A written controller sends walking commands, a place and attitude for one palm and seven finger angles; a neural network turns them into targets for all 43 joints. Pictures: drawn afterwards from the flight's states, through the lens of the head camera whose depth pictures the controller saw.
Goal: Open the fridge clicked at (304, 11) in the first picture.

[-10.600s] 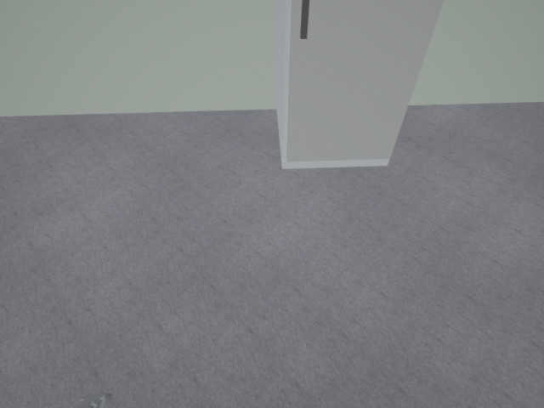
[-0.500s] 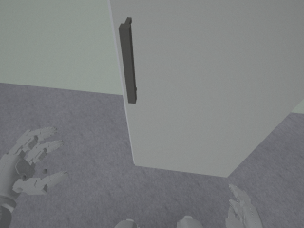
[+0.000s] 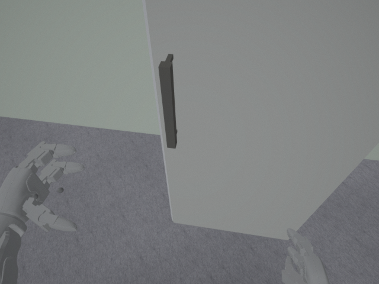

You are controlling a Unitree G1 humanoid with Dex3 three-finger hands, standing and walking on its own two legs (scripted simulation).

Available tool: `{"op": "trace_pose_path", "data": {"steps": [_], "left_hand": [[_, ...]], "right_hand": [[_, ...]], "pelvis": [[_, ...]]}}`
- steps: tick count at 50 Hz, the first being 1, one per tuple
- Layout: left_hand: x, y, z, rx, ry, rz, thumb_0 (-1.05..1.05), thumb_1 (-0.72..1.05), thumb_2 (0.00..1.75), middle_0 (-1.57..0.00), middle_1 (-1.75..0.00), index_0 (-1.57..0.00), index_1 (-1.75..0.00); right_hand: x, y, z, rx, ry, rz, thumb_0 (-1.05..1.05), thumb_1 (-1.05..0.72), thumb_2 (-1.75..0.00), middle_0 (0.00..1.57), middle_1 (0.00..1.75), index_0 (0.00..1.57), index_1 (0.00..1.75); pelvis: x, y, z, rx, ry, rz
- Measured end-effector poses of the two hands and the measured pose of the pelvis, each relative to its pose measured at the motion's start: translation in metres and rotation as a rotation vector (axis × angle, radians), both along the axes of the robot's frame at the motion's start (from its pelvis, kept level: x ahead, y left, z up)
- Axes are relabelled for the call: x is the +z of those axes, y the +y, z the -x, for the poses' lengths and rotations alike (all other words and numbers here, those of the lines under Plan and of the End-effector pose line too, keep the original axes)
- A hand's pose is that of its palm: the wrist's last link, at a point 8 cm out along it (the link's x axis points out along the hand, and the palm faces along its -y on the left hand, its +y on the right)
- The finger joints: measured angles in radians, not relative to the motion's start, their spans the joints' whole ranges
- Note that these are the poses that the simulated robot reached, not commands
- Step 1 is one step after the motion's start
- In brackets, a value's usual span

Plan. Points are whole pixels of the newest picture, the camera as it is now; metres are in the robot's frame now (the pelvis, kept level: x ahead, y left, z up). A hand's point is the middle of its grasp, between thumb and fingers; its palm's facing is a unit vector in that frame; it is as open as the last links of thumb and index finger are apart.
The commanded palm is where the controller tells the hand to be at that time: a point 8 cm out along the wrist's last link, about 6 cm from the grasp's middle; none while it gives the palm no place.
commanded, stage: raise the hand to about handle height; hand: left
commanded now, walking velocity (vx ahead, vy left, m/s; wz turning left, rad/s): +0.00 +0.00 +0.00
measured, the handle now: (171, 106) +0.48 +0.10 +0.13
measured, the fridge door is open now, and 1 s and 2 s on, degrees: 0 0 0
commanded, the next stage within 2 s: move the hooked fingers beside the handle in 0.78 s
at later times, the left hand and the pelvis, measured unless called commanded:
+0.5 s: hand (63, 162) +0.28 +0.26 +0.15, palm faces -0.01 -1.00 -0.06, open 14.0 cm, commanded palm +0.25 +0.31 +0.15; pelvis +0.00 -0.01 +0.02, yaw -1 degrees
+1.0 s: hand (63, 167) +0.27 +0.26 +0.14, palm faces +0.00 -1.00 -0.03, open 14.0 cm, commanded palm +0.26 +0.30 +0.14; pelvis -0.01 -0.01 +0.02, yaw +0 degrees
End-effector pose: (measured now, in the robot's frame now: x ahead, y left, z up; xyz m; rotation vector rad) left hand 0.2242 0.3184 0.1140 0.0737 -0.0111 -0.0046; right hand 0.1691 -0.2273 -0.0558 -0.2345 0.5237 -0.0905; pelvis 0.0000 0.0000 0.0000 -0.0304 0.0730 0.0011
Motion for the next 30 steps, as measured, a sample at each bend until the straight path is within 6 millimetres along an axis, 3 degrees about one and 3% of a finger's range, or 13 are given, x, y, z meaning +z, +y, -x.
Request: {"op": "trace_pose_path", "data": {"steps": [17, 30], "left_hand": [[0.041, 0.001, -0.032, -0.002, -0.030, 0.001, -0.01, -0.50, 0.30, -0.30, -1.20, -0.30, -1.20], [0.034, -0.008, -0.029, 0.004, -0.007, 0.021, -0.01, -0.50, 0.30, -0.30, -1.20, -0.30, -1.20]], "right_hand": [[0.003, -0.014, 0.010, -0.034, 0.048, -0.001, 0.01, -0.90, -0.90, 0.21, 0.30, 0.20, 0.30], [0.004, -0.025, 0.016, -0.049, 0.057, 0.000, 0.01, -0.90, -0.90, 0.21, 0.30, 0.20, 0.30]], "pelvis": [[0.014, -0.007, -0.004, -0.003, -0.038, -0.012], [0.016, -0.013, -0.003, -0.010, -0.045, -0.021]]}}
